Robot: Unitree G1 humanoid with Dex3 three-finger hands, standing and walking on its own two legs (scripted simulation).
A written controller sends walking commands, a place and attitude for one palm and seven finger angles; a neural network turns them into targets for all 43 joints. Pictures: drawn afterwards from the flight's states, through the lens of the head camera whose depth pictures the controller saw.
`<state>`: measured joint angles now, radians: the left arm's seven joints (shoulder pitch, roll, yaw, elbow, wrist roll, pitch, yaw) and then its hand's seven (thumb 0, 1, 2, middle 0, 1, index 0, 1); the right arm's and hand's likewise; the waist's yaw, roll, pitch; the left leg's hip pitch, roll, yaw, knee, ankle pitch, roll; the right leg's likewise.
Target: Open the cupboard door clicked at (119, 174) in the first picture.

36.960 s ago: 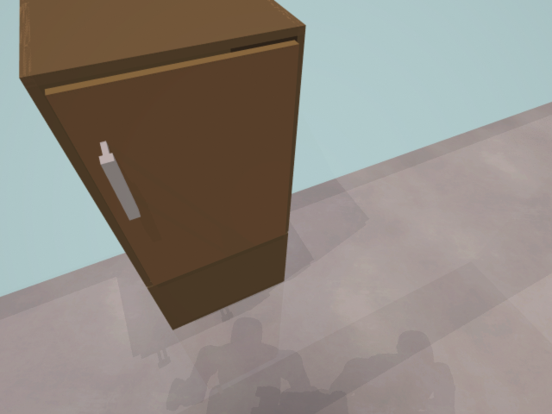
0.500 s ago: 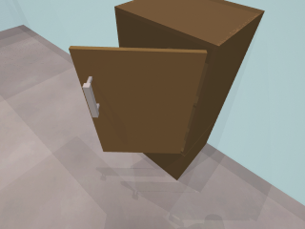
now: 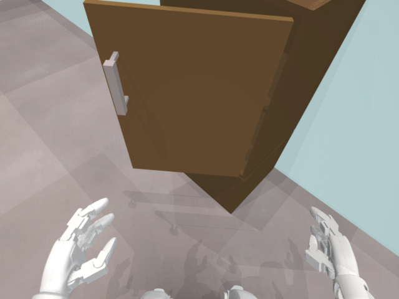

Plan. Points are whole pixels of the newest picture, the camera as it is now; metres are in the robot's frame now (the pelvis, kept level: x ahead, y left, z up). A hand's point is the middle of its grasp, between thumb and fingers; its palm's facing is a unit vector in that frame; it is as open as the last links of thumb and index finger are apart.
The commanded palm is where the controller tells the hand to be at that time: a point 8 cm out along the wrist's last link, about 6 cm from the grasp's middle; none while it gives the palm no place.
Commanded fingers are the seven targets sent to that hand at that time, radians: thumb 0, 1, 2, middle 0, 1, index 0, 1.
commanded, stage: raise the hand with hooked fingers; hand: left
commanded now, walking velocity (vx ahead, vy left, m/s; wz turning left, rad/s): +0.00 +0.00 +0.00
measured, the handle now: (118, 84) +0.56 +0.25 +0.09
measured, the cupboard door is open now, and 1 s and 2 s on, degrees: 40 40 40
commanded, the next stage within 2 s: move the hooked fingers beside the handle in 1.68 s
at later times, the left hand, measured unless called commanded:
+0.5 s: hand (66, 214) +0.24 +0.25 +0.07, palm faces +0.12 -0.99 -0.08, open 11.6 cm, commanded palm +0.21 +0.30 +0.06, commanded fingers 0.00 -0.20 0.43 -0.28 -1.00 -0.28 -1.00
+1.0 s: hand (43, 185) +0.27 +0.30 +0.09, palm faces +0.05 -1.00 -0.05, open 13.9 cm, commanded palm +0.25 +0.35 +0.10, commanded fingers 0.00 -0.50 0.30 -0.30 -1.20 -0.30 -1.20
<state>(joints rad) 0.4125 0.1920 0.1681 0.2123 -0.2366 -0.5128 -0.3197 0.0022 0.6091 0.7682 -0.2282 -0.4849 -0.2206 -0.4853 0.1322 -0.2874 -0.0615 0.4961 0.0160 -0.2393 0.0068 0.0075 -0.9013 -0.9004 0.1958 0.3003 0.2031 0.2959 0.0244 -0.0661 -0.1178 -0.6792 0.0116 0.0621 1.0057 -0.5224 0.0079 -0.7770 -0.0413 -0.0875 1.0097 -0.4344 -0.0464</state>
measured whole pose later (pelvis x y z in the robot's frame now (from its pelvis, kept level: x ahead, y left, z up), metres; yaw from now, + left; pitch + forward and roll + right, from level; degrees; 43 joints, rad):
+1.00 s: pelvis +0.01 +0.04 +0.03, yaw +1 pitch +8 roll -2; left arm 0.04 0.38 0.36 0.30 -0.32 -0.22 -0.43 -0.01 -0.47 0.31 -0.30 -1.18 -0.29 -1.18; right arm 0.25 -0.26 0.06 0.55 0.03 -0.24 -0.07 0.01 -0.90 -0.90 0.20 0.30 0.21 0.30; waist 0.02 0.02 -0.08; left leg -0.54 0.00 0.03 0.87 -0.47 0.05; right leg -0.59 -0.04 -0.11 0.79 -0.35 0.00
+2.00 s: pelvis +0.00 +0.01 +0.03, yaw +1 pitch +8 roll -1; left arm -0.23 0.44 0.45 0.61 -0.31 -0.28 -0.50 -0.02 -0.50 0.30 -0.31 -1.20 -0.30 -1.20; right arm 0.26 -0.29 0.06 0.61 0.04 -0.21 -0.10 0.01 -0.90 -0.90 0.20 0.30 0.21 0.30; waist 0.00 0.01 -0.04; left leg -0.52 0.02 0.02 0.80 -0.43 0.02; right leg -0.58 -0.02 -0.12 0.75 -0.32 -0.04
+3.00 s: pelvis +0.01 +0.03 +0.02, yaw -1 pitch +17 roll -3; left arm -0.74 0.63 0.49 1.13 -0.17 -0.36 -0.49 -0.01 -0.50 0.30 -0.30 -1.20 -0.30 -1.20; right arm 0.37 -0.29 0.05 0.62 0.01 -0.01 -0.06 0.00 -0.90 -0.90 0.20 0.30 0.21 0.30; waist -0.11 0.00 -0.08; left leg -0.73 0.02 0.05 0.90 -0.47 0.05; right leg -0.77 -0.02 -0.09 0.80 -0.32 0.00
